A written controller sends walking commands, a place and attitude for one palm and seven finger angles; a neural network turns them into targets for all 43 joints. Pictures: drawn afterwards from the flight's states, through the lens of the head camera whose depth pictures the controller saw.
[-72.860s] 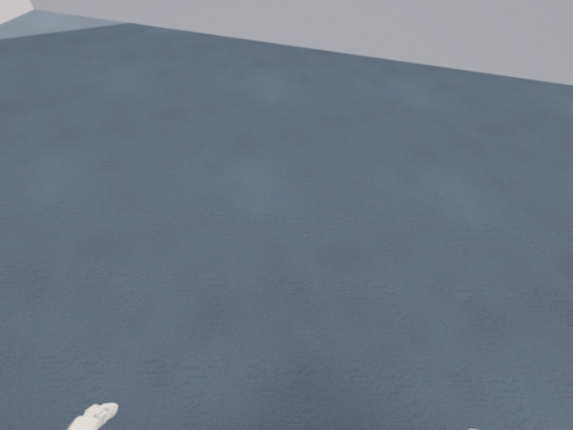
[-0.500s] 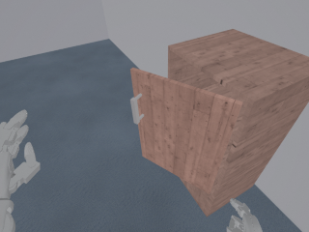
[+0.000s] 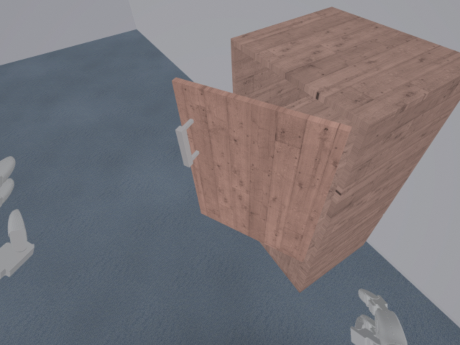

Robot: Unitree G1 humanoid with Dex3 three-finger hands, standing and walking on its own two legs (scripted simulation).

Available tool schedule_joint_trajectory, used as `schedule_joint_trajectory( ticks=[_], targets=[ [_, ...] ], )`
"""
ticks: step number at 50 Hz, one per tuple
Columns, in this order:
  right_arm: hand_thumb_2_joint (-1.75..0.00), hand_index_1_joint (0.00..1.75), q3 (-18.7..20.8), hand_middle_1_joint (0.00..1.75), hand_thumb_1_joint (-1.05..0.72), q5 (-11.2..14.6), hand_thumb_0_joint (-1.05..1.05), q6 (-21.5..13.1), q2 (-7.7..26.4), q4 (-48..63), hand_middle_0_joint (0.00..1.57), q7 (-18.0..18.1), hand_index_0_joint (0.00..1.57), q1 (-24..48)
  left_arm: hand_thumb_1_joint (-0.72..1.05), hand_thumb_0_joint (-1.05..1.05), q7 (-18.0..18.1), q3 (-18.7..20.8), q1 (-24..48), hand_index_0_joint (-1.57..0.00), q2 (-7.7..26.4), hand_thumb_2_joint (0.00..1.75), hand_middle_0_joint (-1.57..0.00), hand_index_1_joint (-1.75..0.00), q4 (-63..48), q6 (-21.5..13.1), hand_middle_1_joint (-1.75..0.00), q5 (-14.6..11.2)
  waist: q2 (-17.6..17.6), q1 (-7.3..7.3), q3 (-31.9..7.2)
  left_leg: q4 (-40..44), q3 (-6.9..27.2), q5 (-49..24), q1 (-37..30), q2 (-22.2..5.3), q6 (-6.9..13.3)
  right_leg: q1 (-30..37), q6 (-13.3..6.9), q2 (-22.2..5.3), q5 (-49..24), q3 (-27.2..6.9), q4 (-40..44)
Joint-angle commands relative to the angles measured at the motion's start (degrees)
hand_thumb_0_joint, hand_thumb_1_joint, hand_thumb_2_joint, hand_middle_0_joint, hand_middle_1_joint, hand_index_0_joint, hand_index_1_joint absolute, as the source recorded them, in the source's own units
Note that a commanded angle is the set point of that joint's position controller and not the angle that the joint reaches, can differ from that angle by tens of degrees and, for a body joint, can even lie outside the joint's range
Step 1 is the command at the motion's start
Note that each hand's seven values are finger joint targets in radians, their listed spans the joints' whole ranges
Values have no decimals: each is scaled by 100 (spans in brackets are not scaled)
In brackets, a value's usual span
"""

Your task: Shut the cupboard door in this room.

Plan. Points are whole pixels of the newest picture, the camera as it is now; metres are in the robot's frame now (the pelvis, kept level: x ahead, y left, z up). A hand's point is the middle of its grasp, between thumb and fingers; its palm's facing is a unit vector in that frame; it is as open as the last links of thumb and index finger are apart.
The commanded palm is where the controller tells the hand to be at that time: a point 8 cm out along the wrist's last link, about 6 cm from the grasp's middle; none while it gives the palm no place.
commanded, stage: step back with the hand held close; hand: left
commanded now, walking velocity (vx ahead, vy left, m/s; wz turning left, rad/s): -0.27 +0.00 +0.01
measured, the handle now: (189, 143) +0.63 +0.15 -0.05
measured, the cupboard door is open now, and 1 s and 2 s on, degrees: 28 28 28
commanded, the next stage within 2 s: stop stepping back and stand still in 1.14 s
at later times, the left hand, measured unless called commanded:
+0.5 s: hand out of the picture +0.13 +0.27 +0.17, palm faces +0.46 -0.74 -0.48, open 7.4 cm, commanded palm +0.07 +0.31 +0.18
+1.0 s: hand out of the picture +0.05 +0.32 +0.18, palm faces +0.56 -0.70 -0.43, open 7.4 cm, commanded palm +0.00 +0.33 +0.18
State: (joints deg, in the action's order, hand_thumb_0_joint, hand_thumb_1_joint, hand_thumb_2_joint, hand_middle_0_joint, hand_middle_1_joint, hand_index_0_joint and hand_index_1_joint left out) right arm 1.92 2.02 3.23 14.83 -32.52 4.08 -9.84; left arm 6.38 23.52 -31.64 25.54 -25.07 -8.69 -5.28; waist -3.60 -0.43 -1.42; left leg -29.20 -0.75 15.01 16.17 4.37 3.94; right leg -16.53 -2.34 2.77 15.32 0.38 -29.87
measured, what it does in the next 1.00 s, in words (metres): walks backwards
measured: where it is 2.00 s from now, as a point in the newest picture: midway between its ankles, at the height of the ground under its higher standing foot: outside the picture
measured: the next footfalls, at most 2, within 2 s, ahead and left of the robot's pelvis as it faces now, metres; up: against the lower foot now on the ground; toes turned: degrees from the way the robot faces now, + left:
right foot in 1.20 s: -0.33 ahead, -0.13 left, +0.00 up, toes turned -2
left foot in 1.52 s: -0.06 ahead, +0.12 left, +0.00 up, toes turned -1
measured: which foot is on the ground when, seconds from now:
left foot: down 0.00-1.00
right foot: down 0.00-0.84, up 0.86-1.00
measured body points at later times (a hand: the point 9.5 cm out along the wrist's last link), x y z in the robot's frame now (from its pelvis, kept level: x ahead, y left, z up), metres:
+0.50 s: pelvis -0.07 +0.00 -0.01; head -0.06 +0.01 +0.44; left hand +0.10 +0.31 +0.20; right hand +0.10 -0.24 -0.09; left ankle +0.00 +0.07 -0.73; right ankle +0.00 -0.09 -0.73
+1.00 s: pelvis -0.12 +0.02 -0.01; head -0.12 +0.05 +0.44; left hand +0.02 +0.35 +0.21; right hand +0.06 -0.21 -0.08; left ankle +0.00 +0.08 -0.73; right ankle -0.22 -0.13 -0.68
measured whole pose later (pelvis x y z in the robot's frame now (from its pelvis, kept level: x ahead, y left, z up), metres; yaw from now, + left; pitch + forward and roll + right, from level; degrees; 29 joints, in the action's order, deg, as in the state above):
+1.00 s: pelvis -0.12 +0.02 -0.01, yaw +4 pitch +3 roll -6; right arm 1.4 -0.4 -4.3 11.3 -36.9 3.4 -12.8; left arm 9.5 28.9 -29.9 25.8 -30.9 -13.5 -2.4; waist -1.8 0.8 -4.0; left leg -33.1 -2.0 5.8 31.1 -1.8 5.4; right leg -17.8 1.0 6.5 24.6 -1.1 -53.7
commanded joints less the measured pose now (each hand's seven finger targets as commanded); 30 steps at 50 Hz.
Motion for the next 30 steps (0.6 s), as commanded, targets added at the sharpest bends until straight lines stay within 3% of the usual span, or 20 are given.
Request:
schedule_joint_trajectory(
  ticks=[1, 2, 4, 7, 10, 12, 15, 17, 18, 21, 22, 23, 27, 28, 30],
  targets=[
    [-90, 30, 184, 30, -90, 0, 0, -204, 636, 989, 20, 83, 20, 507, 90, 0, 203, 810, -128, -20, 1024, 90, -20, -30, -946, -269, -30, -12, 352, 54, -923, 312, 734, -1773, 264, -960, -105, 821, 157, -781, -2161, -666, 105],
    [-90, 30, 201, 30, -90, -18, 0, -216, 660, 970, 20, 96, 20, 529, 90, 0, 222, 934, -110, -20, 1159, 90, -20, -30, -1006, -290, -30, 4, 289, 81, -933, 373, 752, -1557, 399, -955, -88, 890, 160, -780, -2051, -660, 121],
    [-90, 30, 165, 30, -90, -6, 0, -222, 644, 997, 20, 97, 20, 511, 90, 0, 231, 766, -70, -20, 1032, 90, -20, -30, -1045, -312, -30, 20, 305, 52, -753, 435, 793, -954, 635, -935, -54, 778, 153, -760, -1502, -745, 239],
    [-90, 30, 144, 30, -90, -52, 0, -296, 696, 985, 20, 124, 20, 513, 90, 0, 288, 884, 127, -20, 1210, 90, -20, -30, -1295, -407, -30, 84, 53, 53, -569, 664, 905, -19, 1108, -940, 33, 831, 168, -686, -818, -778, 372],
    [-90, 30, 102, 30, -90, -66, 0, -385, 701, 1007, 20, 134, 20, 416, 90, 0, 324, 766, 266, -20, 1082, 90, -20, -30, -1322, -497, -30, 166, -116, 15, -336, 952, 1069, 969, 1678, -1011, 131, 997, 209, -527, -297, -716, 316],
    [-90, 30, 105, 30, -90, -103, 0, -471, 776, 987, 20, 154, 20, 404, 90, 0, 346, 885, 388, -20, 1188, 90, -20, -30, -1427, -570, -30, 242, -439, 32, -300, 1287, 1286, 1484, 2152, -1156, 209, 1366, 253, -338, -280, -573, 32],
    [-90, 30, 111, 30, -90, -141, 0, -573, 781, 958, 20, 166, 20, 296, 90, 0, 346, 826, 542, -20, 1024, 90, -20, -30, -1362, -660, -30, 327, -572, 42, -254, 1668, 1589, 2082, 2798, -1392, 315, 1830, 305, -111, -454, -424, -529],
    [-90, 30, 147, 30, -90, -171, 0, -655, 799, 924, 20, 166, 20, 259, 90, 0, 331, 912, 579, -20, 1095, 90, -20, -30, -1360, -694, -30, 369, -480, 63, -315, 1730, 1668, 2142, 2844, -1450, 327, 1889, 316, -27, -595, -393, -683],
    [-90, 30, 130, 30, -90, -167, 0, -668, 769, 924, 20, 154, 20, 224, 90, 0, 310, 764, 602, -20, 922, 90, -20, -30, -1334, -694, -30, 360, -374, 41, -295, 1713, 1677, 2131, 2859, -1458, 319, 1875, 313, -25, -607, -390, -742],
    [-90, 30, 179, 30, -90, -175, 0, -696, 818, 903, 20, 108, 20, 203, 90, 0, 291, 822, 558, -20, 917, 90, -20, -30, -1175, -719, -30, 404, -150, 44, -246, 1514, 1575, 2218, 3246, -1431, 379, 2047, 299, -31, -831, -550, -840],
    [-90, 30, 211, 30, -90, -184, 0, -712, 843, 889, 20, 88, 20, 220, 90, 0, 281, 910, 513, -20, 993, 90, -20, -30, -1197, -741, -30, 435, -219, 51, -326, 1465, 1552, 2177, 3209, -1403, 376, 2072, 282, -21, -934, -589, -836],
    [-90, 30, 187, 30, -90, -176, 0, -707, 792, 878, 20, 67, 20, 190, 90, 0, 268, 789, 490, -20, 852, 90, -20, -30, -1202, -754, -30, 414, -148, 29, -336, 1373, 1483, 2104, 3247, -1369, 355, 2048, 265, -78, -955, -615, -860],
    [-90, 30, 237, 30, -90, -184, 0, -716, 802, 854, 20, 11, 20, 167, 90, 0, 306, 1013, 505, -20, 1083, 90, -20, -30, -1274, -775, -30, 447, 280, 32, -420, 672, 1141, 2175, 3229, -1047, 267, 1748, 137, -454, -599, -1201, -433],
    [-90, 30, 212, 30, -90, -157, 0, -713, 712, 871, 20, -17, 20, 167, 90, 0, 303, 869, 490, -20, 953, 90, -20, -30, -1284, -777, -30, 420, 453, 6, -404, 351, 1033, 2067, 3008, -917, 188, 1392, 53, -664, -300, -1424, -148],
    [-90, 30, 214, 30, -90, -177, 0, -702, 638, 847, 20, -70, 20, 110, 90, 0, 357, 918, 543, -20, 1080, 90, -20, -30, -1422, -811, -30, 401, 670, -49, -363, -300, 771, 1750, 2375, -654, 6, 522, -158, -1126, 421, -1905, 549]
  ],
)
